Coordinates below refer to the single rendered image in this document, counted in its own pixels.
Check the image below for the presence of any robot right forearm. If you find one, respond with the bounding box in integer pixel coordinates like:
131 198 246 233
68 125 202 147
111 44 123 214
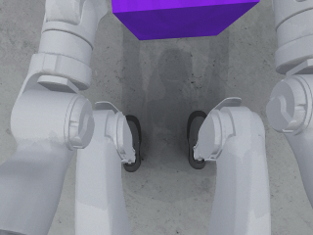
271 0 313 77

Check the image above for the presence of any carton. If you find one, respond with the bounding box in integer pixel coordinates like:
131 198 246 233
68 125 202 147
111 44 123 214
112 0 260 40

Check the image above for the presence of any robot left shin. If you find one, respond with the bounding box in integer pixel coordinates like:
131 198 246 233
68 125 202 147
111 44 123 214
95 101 136 165

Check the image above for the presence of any robot right shin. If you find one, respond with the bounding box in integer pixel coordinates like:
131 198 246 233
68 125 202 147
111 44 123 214
193 97 265 163

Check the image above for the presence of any robot shin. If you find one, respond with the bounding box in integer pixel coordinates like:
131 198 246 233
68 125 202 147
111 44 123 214
193 97 265 163
95 101 136 165

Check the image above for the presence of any left robot upper arm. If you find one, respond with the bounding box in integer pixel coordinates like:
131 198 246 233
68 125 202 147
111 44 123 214
0 89 95 235

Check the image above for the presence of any right robot upper arm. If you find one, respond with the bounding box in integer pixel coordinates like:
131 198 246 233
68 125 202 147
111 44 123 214
265 74 313 209

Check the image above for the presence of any robot left forearm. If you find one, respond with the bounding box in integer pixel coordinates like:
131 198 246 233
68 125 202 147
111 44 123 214
10 0 108 137

